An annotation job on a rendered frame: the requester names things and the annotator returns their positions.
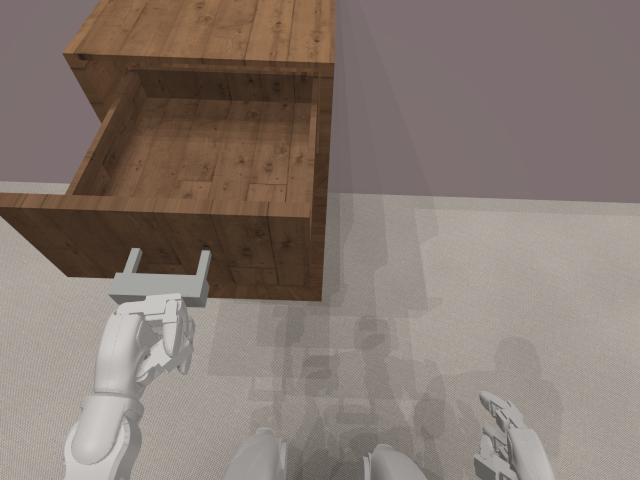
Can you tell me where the drawer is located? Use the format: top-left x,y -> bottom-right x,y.
0,66 -> 319,285

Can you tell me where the left robot hand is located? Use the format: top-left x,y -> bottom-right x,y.
93,293 -> 196,400

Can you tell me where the cabinet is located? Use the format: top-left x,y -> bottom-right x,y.
62,0 -> 335,301

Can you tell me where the robot right thigh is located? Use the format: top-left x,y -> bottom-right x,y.
359,450 -> 427,480

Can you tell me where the right robot hand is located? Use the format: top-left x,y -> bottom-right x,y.
474,391 -> 555,480

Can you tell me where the handle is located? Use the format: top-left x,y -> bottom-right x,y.
108,248 -> 212,308

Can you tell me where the robot left forearm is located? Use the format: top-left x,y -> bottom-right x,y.
62,392 -> 144,480

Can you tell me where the right robot shin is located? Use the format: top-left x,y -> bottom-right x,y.
373,444 -> 393,452

